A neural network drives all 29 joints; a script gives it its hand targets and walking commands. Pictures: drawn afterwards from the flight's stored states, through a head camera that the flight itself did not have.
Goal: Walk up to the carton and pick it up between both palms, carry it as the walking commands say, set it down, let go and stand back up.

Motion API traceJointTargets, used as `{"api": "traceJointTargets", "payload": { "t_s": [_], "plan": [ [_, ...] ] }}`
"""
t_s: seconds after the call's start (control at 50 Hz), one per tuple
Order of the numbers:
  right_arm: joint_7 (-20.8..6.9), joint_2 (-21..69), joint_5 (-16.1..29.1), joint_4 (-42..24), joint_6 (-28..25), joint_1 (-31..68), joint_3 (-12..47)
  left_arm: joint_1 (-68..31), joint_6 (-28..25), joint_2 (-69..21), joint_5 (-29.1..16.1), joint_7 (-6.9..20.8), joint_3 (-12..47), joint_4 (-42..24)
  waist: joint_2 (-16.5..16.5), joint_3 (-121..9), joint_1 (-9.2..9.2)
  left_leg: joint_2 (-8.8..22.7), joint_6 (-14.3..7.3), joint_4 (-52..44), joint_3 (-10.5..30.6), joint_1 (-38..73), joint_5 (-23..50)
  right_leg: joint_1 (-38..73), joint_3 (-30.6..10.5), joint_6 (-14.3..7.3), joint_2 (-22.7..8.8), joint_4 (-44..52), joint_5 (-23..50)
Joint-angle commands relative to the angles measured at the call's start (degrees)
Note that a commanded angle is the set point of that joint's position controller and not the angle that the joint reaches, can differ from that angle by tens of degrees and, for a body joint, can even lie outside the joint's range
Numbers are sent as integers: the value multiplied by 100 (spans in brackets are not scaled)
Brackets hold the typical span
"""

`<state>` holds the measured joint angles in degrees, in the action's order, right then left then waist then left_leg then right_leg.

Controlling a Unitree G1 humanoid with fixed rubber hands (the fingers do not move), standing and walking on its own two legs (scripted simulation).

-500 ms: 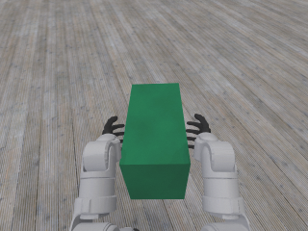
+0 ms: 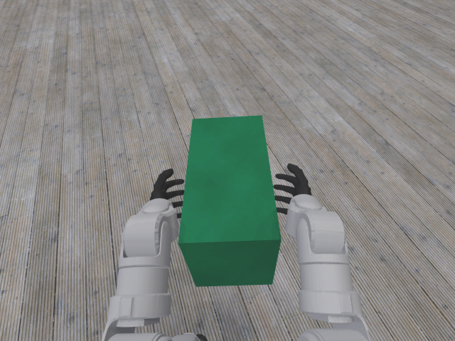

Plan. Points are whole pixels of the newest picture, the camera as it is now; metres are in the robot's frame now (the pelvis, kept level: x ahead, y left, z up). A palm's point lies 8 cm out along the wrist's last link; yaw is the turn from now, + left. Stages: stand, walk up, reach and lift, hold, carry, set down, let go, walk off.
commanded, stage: carry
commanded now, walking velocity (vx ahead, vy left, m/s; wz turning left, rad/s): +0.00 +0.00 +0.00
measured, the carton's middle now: (230, 197) +0.39 +0.00 +0.00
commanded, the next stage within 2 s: hold in 0.16 s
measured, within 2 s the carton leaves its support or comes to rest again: neither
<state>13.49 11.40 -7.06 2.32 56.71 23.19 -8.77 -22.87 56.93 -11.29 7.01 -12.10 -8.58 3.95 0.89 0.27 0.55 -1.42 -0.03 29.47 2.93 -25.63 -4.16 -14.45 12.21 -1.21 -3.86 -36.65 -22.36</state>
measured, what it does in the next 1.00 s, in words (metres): shifts its weight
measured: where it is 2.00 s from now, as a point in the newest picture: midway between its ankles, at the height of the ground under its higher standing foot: outside the picture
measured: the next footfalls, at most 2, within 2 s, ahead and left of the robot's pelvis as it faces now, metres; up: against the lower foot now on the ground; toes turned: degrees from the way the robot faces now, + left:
none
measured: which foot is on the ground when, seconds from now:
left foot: down 0.00-1.00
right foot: down 0.00-1.00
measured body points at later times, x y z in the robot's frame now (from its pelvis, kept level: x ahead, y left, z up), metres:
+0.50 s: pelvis +0.00 +0.01 +0.01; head -0.02 +0.04 +0.45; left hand +0.32 +0.08 +0.03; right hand +0.29 -0.16 +0.05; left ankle +0.12 +0.14 -0.72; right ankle -0.03 -0.09 -0.72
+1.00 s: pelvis -0.03 +0.07 +0.01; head -0.07 +0.11 +0.45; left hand +0.33 +0.12 +0.06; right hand +0.27 -0.12 +0.04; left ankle +0.12 +0.14 -0.72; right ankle -0.03 -0.08 -0.72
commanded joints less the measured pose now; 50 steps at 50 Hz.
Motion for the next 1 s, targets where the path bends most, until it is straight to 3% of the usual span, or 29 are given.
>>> {"api": "traceJointTargets", "payload": {
  "t_s": [0.0, 0.04, 0.06, 0.1, 0.14, 0.16, 0.18, 0.24, 0.26, 0.3, 0.34, 0.36, 0.4, 0.42, 0.5, 0.52, 0.56, 0.6, 0.62, 0.68, 0.74, 0.76, 0.8, 0.82, 0.84, 0.86, 0.9, 0.96, 0.98],
  "plan": [
    [-1183, 4989, 1135, -163, -132, 1251, 2504, -1503, -261, -4860, -1222, 1059, 2340, -617, 62, -2264, -61, 489, -444, 17, -5, 995, 601, 37, -676, -247, -513, 696, -339],
    [-1227, 5822, 1743, -1438, 0, 1641, 3290, -1914, -163, -5744, -1878, 1122, 3131, -1912, -265, -2230, -58, 387, -375, 73, -105, 823, 543, 165, -685, -229, -595, 827, -132],
    [-1259, 5430, 1470, -898, 14, 1703, 2968, -1937, -127, -5356, -1561, 1145, 2790, -1284, -225, -2262, -57, 385, -402, 63, -36, 814, 594, 214, -743, -284, -628, 798, -118],
    [-1201, 5433, 1605, -1143, 80, 1747, 2956, -1885, -44, -5308, -1641, 1069, 2755, -1534, -53, -2285, -65, 471, -429, -39, 36, 987, 462, 78, -696, -260, -575, 820, -434],
    [-1179, 4995, 1213, -438, 108, 1458, 2573, -1642, 18, -4946, -1265, 1035, 2409, -747, 63, -2176, -87, 474, -428, -37, 22, 960, 288, -29, -766, -260, -560, 866, -613],
    [-1393, 3687, -442, 1572, -440, 838, 704, -725, -608, -4099, 60, 1334, 967, 1263, -1048, -265, -435, -372, -45, -65, 219, 2459, 90, -762, -1901, 150, 722, 1751, -20],
    [-1479, 4045, -301, 2761, -892, 1119, 1245, -1126, -1001, -4256, -121, 1398, 1527, 2401, -1078, -696, -536, -403, 37, 70, 234, 3062, 669, -970, -1782, 257, 705, 1685, 526],
    [-1809, 5139, 475, 1294, -1630, 1569, 2502, -1590, -1697, -4985, -648, 1774, 2969, 450, -547, -2480, -304, -468, 231, 256, 94, 3764, 2484, -362, -1848, 362, 749, 1187, 3129],
    [-1899, 5726, 839, 849, -1797, 1873, 3026, -1908, -1865, -5248, -878, 1992, 3341, -106, -737, -3089, -200, -493, 256, 353, 136, 3669, 2670, 104, -2049, 496, 583, 1028, 4227],
    [-2086, 6698, 1230, 1023, -1863, 2676, 3487, -2663, -1913, -5854, -968, 2250, 3448, -244, -688, -3537, 196, -474, 187, 389, 138, 3377, 2679, 529, -2082, 578, 541, 973, 4756],
    [-2270, 7016, 1453, 1092, -1936, 3068, 3729, -3127, -1971, -5976, -1027, 2335, 3318, -491, -445, -3565, 425, -520, 148, 411, 118, 3218, 2217, 474, -2099, 571, 554, 972, 4054],
    [-2364, 6969, 1528, 1132, -1991, 3295, 3745, -3129, -1955, -6065, -957, 2309, 3248, -519, -81, -3541, 582, -497, 193, 382, 126, 3346, 2119, 302, -2017, 526, 587, 1000, 3486],
    [-2510, 6861, 1529, 1414, -2040, 3431, 3726, -3316, -1957, -6161, -908, 2253, 3115, -418, 222, -3444, 666, -498, 218, 286, 66, 3382, 1741, 3, -1948, 357, 737, 1125, 2276],
    [-2550, 6811, 1465, 1658, -2016, 3571, 3570, -3250, -1900, -6179, -820, 2229, 2928, 28, 60, -3168, 626, -481, 212, 261, 10, 3442, 1222, -314, -1955, 297, 701, 1250, 1504],
    [-2649, 6660, 1077, 2910, -1962, 3473, 2830, -2897, -1729, -5779, -200, 2253, 1917, 1390, -523, -1714, 908, -627, 146, 163, -221, 3535, 210, -1214, -2030, 264, 486, 1740, -139],
    [-2664, 6498, 925, 3214, -1943, 3433, 2585, -3032, -1686, -5824, -123, 2268, 1864, 1557, -721, -1350, 670, -679, 169, 179, -182, 3969, 88, -1755, -1945, 190, 494, 1851, -589],
    [-2697, 6247, 683, 3901, -1973, 3309, 2101, -3308, -1579, -5685, -19, 2284, 1592, 1953, -415, -1158, 693, -733, 255, 100, -259, 4158, -351, -1951, -1942, 73, 450, 1954, -1095],
    [-2735, 6069, 546, 4152, -2116, 3735, 1812, -3681, -1572, -5966, -19, 2331, 1520, 2330, -545, -852, 570, -741, 326, 53, -202, 4487, -582, -2412, -1826, -31, 440, 2067, -1472],
    [-2754, 5965, 473, 4333, -2171, 4005, 1617, -4020, -1545, -5920, -37, 2355, 1413, 2528, -326, -764, 651, -741, 390, 10, -290, 4390, -810, -2320, -1801, -72, 426, 2116, -1659],
    [-2739, 5331, 145, 4309, -2419, 4297, 1011, -4544, -1590, -6644, -512, 2398, 1850, 2714, -23, -879, -69, -471, 752, -152, -51, 4817, -1263, -2590, -1700, -251, 541, 2018, -1382],
    [-2900, 5179, 313, 3850, -2660, 5094, 1117, -5344, -1778, -7316, -1022, 2266, 2455, 2168, 479, -1551, -315, -92, 1046, -358, 264, 4831, -1329, -2441, -1587, -316, 834, 1577, -694],
    [-2914, 5124, 395, 3647, -2680, 5065, 1164, -5303, -1800, -7453, -1144, 2215, 2591, 2200, 792, -1641, -346, 20, 1066, -563, 314, 4348, -1532, -1870, -1528, -233, 971, 1362, -358],
    [-2967, 5048, 495, 3243, -2747, 5569, 1317, -5472, -1951, -7631, -1272, 2108, 2564, 2101, 819, -2111, -362, 177, 1005, -765, 458, 3860, -1708, -1186, -1465, -99, 1094, 1130, -109],
    [-2979, 5166, 610, 3081, -2757, 5674, 1439, -5383, -2004, -7563, -1264, 2057, 2555, 1975, 838, -2361, -317, 195, 950, -801, 494, 3581, -1683, -869, -1456, -14, 1094, 1055, 29],
    [-2881, 5322, -199, 3276, -2925, 5125, 632, -4679, -1983, -7339, -789, 1989, 2037, 2649, 214, -2199, -97, 103, 528, -781, 613, 3369, -2767, -603, -1690, -363, 893, 1112, -129],
    [-2871, 5293, -315, 3470, -3018, 5316, 514, -4647, -2040, -7183, -536, 1927, 1716, 2894, 248, -2132, 102, 30, 485, -750, 528, 3320, -2810, -668, -1728, -387, 867, 1077, -337],
    [-2848, 5382, -440, 4087, -2967, 5247, 285, -4312, -2151, -6660, -83, 1898, 832, 3512, -389, -1769, 336, -73, 308, -648, 378, 3274, -2406, -800, -1787, -307, 827, 1205, -645],
    [-2858, 5116, -533, 4237, -3002, 5525, 73, -3566, -2161, -6326, 482, 1841, -12, 4476, -506, -1077, 658, -167, 262, -510, 274, 3659, -2201, -1406, -1840, -343, 745, 1354, -1093],
    [-2845, 4879, -629, 4468, -2999, 5531, -167, -3568, -2138, -6185, 612, 1825, -227, 4729, -403, -796, 553, -160, 268, -500, 283, 3721, -2368, -1588, -1846, -385, 711, 1406, -1232]
  ]
}}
